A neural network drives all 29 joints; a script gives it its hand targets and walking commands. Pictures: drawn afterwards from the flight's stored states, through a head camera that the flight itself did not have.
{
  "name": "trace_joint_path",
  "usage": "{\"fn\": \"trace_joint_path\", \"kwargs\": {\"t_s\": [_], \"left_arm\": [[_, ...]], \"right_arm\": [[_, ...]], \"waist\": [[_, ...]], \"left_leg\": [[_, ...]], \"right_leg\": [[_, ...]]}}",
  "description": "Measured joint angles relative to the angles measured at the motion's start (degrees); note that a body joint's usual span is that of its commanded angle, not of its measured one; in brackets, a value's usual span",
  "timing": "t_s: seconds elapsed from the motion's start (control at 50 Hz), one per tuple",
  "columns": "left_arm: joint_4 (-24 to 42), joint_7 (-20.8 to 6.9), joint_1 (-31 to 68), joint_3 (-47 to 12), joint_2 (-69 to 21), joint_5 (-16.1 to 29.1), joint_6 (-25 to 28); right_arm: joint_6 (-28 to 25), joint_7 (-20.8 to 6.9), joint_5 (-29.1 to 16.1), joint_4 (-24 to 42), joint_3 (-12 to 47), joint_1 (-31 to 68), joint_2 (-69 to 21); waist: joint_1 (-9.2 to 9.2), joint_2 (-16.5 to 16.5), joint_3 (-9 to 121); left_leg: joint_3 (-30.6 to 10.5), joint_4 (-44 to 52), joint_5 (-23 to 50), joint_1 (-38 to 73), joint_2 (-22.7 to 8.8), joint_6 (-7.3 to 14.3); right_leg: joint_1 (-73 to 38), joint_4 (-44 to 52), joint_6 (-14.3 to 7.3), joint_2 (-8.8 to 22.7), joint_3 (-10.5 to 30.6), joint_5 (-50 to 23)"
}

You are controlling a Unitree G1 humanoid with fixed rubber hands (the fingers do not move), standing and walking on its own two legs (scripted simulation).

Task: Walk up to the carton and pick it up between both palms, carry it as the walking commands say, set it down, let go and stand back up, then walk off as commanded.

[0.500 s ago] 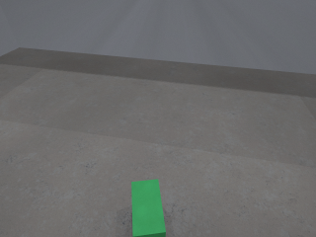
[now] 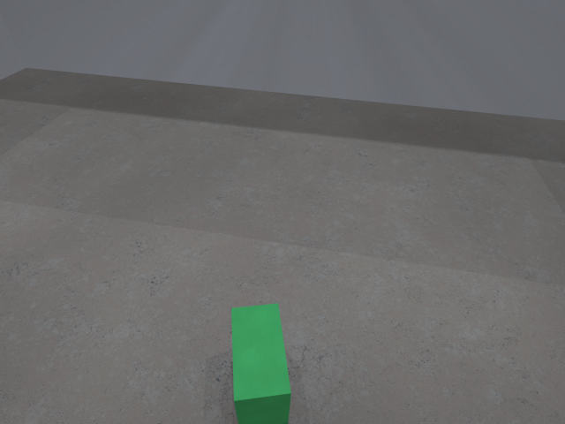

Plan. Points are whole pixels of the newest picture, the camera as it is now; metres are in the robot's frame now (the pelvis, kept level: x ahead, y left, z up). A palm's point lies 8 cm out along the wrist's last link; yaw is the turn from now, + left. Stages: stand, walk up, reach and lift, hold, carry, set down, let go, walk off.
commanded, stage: stand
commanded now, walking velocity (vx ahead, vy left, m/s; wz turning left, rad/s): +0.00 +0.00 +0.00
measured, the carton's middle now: (259, 366) +0.50 +0.07 -0.65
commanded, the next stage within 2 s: walk off in 0.66 s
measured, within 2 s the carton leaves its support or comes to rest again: neither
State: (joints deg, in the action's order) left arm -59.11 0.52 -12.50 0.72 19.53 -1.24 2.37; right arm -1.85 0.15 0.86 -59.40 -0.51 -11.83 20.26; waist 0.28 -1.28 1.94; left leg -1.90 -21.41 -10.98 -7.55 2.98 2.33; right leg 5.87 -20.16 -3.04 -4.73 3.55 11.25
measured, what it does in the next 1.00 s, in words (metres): stands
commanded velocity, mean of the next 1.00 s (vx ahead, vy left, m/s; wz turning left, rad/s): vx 0.00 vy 0.04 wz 0.00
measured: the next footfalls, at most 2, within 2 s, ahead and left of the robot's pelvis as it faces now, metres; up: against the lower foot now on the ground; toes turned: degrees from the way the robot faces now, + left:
left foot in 1.30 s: +0.04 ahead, +0.26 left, +0.00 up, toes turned +2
right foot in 1.54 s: +0.00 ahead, +0.05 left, +0.00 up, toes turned -6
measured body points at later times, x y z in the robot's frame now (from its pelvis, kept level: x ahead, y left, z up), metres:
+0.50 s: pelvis -0.01 +0.00 +0.00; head -0.03 +0.01 +0.45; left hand +0.05 +0.31 -0.13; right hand +0.06 -0.30 -0.12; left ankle +0.01 +0.09 -0.75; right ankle +0.00 -0.09 -0.75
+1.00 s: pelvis +0.00 +0.01 +0.00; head -0.02 +0.02 +0.45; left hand +0.07 +0.30 -0.14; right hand +0.06 -0.29 -0.13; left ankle +0.01 +0.10 -0.75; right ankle +0.00 -0.09 -0.75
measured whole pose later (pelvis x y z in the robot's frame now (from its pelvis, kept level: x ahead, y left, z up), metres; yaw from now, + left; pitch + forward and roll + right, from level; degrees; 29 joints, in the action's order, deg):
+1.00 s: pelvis +0.00 +0.01 +0.00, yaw +0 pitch -2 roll +0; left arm -61.8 1.3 -9.5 -0.7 18.5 -1.8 0.0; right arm 2.1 1.4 -0.3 -64.1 0.3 -9.9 19.3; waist -0.7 -0.4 1.3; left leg -1.9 -22.3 -11.1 -9.5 3.5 2.4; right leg 7.5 -20.6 -2.0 -3.9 3.5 11.3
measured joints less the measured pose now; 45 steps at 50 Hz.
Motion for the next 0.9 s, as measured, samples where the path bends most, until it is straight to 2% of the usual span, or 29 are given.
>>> {"fn": "trace_joint_path", "kwargs": {"t_s": [0.24,0.9], "left_arm": [[-1.77,-0.13,0.89,-0.33,0.35,0.28,-0.35],[-3.4,0.31,2.98,-1.04,0.03,0.05,-0.85]], "right_arm": [[0.02,0.01,-0.26,-2.03,0.88,1.04,-0.2],[1.09,0.53,-0.89,-4.0,1.27,3.52,-0.11]], "waist": [[-0.57,0.2,-0.42],[-0.4,0.31,-1.16]], "left_leg": [[0.2,0.64,0.76,0.03,0.18,0.16],[0.36,2.3,1.37,0.76,0.53,0.43]], "right_leg": [[0.28,0.08,0.28,0.24,0.28,-0.51],[-0.05,0.92,0.78,0.82,0.56,-0.66]]}}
